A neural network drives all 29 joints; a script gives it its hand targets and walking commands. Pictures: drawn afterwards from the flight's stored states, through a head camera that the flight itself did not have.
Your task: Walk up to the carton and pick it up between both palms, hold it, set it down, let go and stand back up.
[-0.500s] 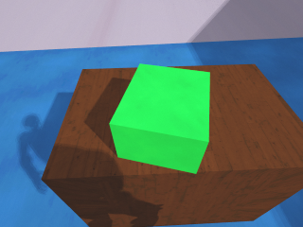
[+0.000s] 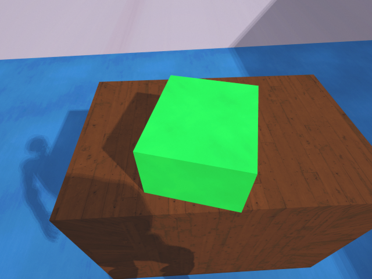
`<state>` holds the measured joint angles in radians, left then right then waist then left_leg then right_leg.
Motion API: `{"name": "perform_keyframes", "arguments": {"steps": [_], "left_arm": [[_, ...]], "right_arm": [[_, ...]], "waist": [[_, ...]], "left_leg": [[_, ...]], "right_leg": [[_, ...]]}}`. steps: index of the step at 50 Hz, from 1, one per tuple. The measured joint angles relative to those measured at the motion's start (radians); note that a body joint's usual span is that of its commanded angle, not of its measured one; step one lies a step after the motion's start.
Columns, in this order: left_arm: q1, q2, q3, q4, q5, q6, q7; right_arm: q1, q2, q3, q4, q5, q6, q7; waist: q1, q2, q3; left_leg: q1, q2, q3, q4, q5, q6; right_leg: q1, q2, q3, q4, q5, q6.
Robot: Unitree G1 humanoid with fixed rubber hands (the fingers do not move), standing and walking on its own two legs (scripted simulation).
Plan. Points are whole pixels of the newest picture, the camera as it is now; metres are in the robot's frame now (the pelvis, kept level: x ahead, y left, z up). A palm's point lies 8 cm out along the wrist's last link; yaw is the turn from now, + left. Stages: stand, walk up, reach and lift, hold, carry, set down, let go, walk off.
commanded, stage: stand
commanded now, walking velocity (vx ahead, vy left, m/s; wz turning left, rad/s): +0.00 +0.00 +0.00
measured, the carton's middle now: (202, 137) +0.47 -0.04 +0.01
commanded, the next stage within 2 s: none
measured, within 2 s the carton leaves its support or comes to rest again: neither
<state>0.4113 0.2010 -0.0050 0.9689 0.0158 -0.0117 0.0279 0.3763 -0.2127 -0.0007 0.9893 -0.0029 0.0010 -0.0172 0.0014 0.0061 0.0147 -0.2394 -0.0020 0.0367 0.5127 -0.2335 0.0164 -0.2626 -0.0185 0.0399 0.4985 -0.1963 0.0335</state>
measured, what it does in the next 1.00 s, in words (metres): stands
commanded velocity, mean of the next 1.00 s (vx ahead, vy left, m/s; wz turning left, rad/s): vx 0.00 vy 0.00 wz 0.00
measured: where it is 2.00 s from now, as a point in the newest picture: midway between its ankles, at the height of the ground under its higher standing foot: outside the picture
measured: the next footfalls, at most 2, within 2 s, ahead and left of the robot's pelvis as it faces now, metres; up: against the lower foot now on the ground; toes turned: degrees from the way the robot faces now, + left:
none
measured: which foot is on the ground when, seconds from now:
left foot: down 0.00-1.00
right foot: down 0.00-1.00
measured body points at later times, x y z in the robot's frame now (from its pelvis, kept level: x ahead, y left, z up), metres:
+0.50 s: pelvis +0.02 +0.00 +0.00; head +0.03 +0.00 +0.45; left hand +0.03 +0.23 -0.15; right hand +0.03 -0.24 -0.15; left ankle +0.03 +0.11 -0.74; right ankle +0.05 -0.14 -0.74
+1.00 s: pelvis +0.04 +0.00 +0.00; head +0.05 +0.00 +0.45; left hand +0.05 +0.23 -0.15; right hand +0.04 -0.23 -0.15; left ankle +0.03 +0.11 -0.74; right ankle +0.05 -0.14 -0.74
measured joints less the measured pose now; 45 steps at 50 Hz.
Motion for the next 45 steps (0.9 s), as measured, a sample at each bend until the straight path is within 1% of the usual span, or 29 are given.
{"name": "perform_keyframes", "arguments": {"steps": [19,36,45], "left_arm": [[-0.055,-0.017,-0.006,0.030,-0.006,0.001,0.008],[-0.093,-0.021,-0.010,0.062,-0.010,0.001,0.015],[-0.107,-0.028,-0.008,0.077,-0.011,0.003,0.017]], "right_arm": [[-0.033,0.021,0.009,0.019,0.005,-0.008,-0.010],[-0.051,0.031,0.006,0.019,0.007,-0.009,-0.016],[-0.051,0.037,0.007,0.012,0.008,-0.013,-0.018]], "waist": [[-0.002,-0.004,0.014],[0.001,-0.008,0.025],[-0.002,-0.006,0.034]], "left_leg": [[0.028,0.000,0.000,-0.024,-0.015,-0.002],[0.059,0.000,0.005,-0.047,-0.028,-0.001],[0.071,0.000,0.006,-0.057,-0.030,0.000]], "right_leg": [[0.023,0.001,0.004,-0.017,-0.018,-0.001],[0.049,0.000,0.009,-0.033,-0.032,0.001],[0.061,-0.001,0.010,-0.046,-0.032,0.002]]}}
